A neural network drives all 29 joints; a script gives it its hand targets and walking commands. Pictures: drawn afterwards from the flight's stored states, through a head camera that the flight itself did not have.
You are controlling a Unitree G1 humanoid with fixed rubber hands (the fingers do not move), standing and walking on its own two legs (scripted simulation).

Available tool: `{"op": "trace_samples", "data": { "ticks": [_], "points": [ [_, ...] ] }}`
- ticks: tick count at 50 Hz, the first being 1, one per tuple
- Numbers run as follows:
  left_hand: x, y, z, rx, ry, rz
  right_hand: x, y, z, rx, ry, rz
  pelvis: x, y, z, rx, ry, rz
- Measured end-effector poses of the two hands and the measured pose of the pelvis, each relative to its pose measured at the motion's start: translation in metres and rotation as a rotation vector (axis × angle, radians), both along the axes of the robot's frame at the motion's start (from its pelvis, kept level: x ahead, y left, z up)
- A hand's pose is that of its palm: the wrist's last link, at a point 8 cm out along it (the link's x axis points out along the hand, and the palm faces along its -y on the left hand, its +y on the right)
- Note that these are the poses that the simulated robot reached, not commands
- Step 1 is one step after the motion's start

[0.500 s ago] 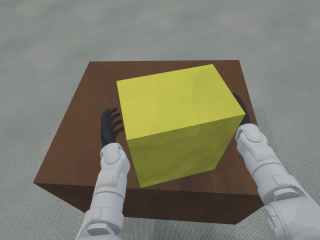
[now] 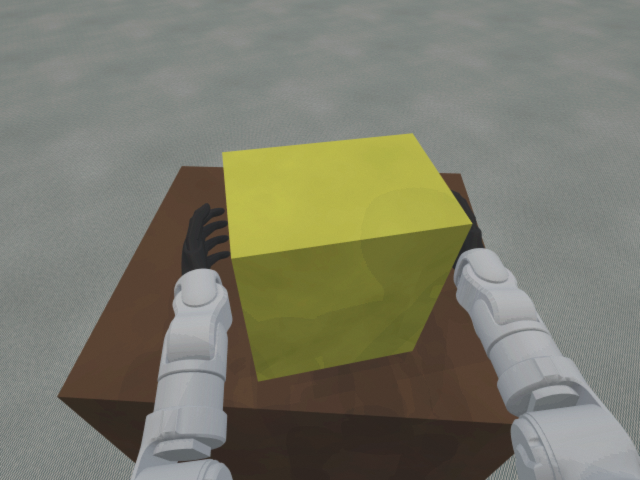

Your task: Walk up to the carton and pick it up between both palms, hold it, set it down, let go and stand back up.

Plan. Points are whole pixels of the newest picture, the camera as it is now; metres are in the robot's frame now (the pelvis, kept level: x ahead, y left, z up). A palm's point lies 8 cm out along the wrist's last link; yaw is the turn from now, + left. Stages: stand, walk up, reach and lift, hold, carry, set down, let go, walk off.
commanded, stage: reach and lift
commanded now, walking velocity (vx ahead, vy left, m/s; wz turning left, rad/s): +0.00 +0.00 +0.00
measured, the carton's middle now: (330, 265) +0.39 +0.05 +0.06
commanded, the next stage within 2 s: hold in 1.44 s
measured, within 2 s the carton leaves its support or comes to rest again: neither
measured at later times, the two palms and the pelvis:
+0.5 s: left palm (191, 242) +0.34 +0.22 +0.14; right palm (467, 239) +0.37 -0.12 +0.13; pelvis +0.00 +0.00 +0.00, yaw +0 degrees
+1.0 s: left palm (188, 225) +0.34 +0.22 +0.16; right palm (474, 226) +0.37 -0.12 +0.16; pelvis +0.00 +0.00 +0.00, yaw +0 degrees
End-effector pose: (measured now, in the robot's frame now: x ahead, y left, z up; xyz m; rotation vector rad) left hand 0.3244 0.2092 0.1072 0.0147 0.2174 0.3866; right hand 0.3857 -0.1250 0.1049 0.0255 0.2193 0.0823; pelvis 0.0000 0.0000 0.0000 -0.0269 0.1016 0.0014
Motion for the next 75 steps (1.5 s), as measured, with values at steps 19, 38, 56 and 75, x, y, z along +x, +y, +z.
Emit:
{"op": "trace_samples", "data": {
  "ticks": [19, 38, 56, 75],
  "points": [
    [0.012, 0.002, 0.023, 0.029, 0.006, -0.069, -0.012, -0.001, 0.02, 0.027, -0.024, -0.072, -0.004, 0.0, 0.0, 0.0, -0.036, 0.001],
    [0.019, 0.006, 0.044, 0.033, 0.005, -0.104, -0.018, 0.002, 0.045, 0.03, -0.048, -0.111, -0.003, 0.004, 0.001, -0.004, -0.079, 0.004],
    [0.021, 0.006, 0.055, 0.024, 0.003, -0.112, -0.017, 0.002, 0.056, 0.038, -0.064, -0.117, -0.005, 0.004, 0.001, -0.004, -0.095, 0.004],
    [0.02, 0.004, 0.069, 0.022, -0.001, -0.117, -0.02, 0.0, 0.072, 0.039, -0.082, -0.125, -0.009, 0.003, 0.001, -0.003, -0.107, 0.004]
  ]
}}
